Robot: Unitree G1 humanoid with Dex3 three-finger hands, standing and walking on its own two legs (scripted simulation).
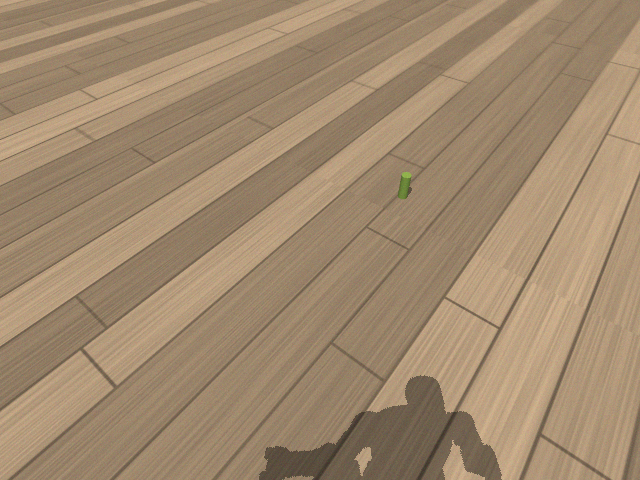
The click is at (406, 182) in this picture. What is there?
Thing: slim round
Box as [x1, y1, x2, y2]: [398, 172, 411, 198]
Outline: 408,172 402,173 398,192 398,197 405,198 407,194 411,176
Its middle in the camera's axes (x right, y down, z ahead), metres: +0.40 -0.23 +1.84
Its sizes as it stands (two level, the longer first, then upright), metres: 0.045 0.045 0.129
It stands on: the floor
